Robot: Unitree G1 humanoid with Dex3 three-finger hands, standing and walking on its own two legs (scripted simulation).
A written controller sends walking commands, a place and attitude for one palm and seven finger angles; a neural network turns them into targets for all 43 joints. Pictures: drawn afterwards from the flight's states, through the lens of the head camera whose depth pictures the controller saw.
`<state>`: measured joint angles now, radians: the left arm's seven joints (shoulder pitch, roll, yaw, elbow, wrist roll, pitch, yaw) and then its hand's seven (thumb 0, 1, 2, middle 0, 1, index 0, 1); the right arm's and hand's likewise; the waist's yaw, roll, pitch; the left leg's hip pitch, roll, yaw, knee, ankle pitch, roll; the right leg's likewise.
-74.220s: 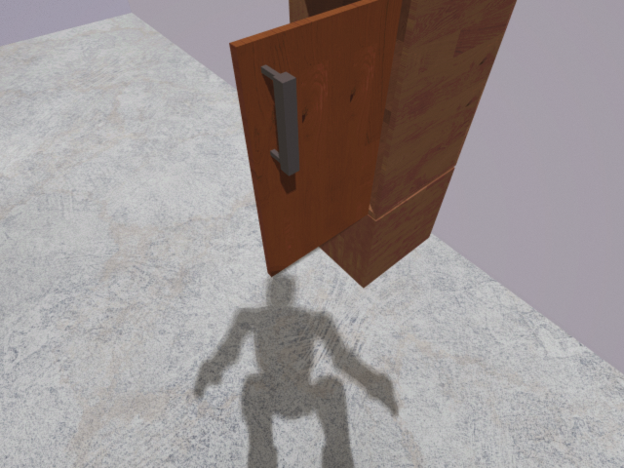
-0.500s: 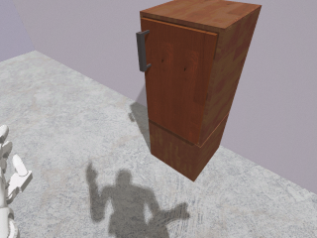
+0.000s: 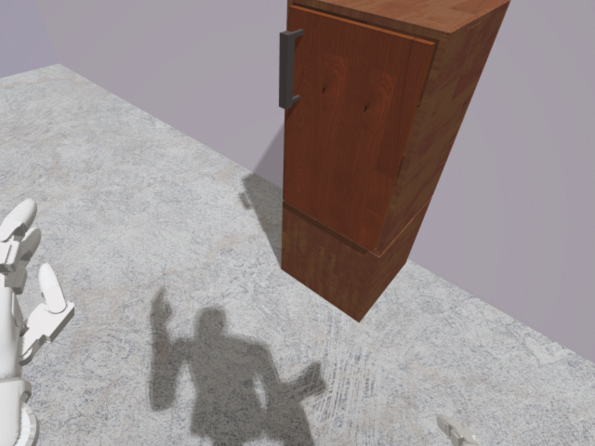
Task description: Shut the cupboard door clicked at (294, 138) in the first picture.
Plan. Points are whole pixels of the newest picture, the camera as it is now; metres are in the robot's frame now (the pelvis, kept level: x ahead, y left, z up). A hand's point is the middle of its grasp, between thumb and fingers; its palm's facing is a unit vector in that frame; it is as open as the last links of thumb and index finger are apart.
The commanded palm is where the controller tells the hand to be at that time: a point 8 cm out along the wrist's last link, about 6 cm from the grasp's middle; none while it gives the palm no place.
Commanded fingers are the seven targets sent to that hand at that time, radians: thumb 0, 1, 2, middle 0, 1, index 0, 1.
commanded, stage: stop stepping back and stand still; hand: left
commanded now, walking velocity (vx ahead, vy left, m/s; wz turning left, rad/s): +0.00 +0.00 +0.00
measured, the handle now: (292, 69) +0.92 +0.09 +0.13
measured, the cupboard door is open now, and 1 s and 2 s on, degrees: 0 0 0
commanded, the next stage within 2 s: let the arm hang, fingers relaxed in 0.02 s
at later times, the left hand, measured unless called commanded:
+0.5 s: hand out of the picture +0.07 +0.17 -0.15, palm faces +0.04 -0.98 -0.20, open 6.9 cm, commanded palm none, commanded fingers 0.00 0.90 0.90 -0.20 -0.30 -0.20 -0.30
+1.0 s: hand out of the picture -0.03 +0.18 -0.16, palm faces +0.06 -0.99 -0.15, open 7.3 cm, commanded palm none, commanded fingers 0.00 0.90 0.90 -0.20 -0.30 -0.20 -0.30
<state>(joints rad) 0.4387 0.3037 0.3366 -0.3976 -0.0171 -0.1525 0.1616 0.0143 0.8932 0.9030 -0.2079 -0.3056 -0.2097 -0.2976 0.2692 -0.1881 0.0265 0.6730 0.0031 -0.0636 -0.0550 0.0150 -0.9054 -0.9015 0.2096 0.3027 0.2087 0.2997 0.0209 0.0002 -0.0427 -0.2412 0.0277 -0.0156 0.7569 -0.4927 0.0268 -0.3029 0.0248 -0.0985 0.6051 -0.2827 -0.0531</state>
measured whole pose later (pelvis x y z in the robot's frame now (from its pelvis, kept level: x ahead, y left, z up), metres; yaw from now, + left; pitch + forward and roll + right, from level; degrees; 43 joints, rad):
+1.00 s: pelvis +0.00 +0.03 +0.02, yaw +0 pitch -3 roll -1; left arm 0.35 0.11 0.01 1.16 0.01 0.00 0.04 0.00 0.91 0.90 -0.20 -0.30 -0.20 -0.30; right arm 0.35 -0.10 0.02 1.11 -0.01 0.00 -0.04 0.01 -0.91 -0.90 0.21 0.30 0.20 0.30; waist -0.01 0.01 0.00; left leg -0.14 -0.04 0.02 0.42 -0.23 0.05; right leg -0.17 0.00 -0.03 0.39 -0.17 0.00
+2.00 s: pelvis +0.01 +0.04 +0.02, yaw -1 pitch -2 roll +0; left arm 0.33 0.11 0.01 1.16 0.01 -0.01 0.04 0.00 0.91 0.90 -0.20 -0.30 -0.20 -0.30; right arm 0.35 -0.13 0.01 1.13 -0.01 -0.01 -0.04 0.00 -0.91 -0.90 0.20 0.30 0.20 0.30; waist -0.01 0.00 0.02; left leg -0.11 -0.05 0.04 0.40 -0.25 0.06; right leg -0.17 -0.01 0.00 0.41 -0.20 0.01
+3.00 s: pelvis +0.01 +0.02 +0.02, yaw -1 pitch -2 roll +0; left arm 0.29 0.15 0.01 1.16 0.01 -0.02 0.03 0.00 0.91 0.90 -0.20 -0.30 -0.20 -0.30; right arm 0.30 -0.16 0.01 1.14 -0.01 -0.01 -0.04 0.01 -0.91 -0.90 0.20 0.30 0.20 0.30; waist -0.01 0.00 0.03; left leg -0.10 -0.02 0.04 0.37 -0.24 0.03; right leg -0.15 0.02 -0.01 0.37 -0.18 -0.02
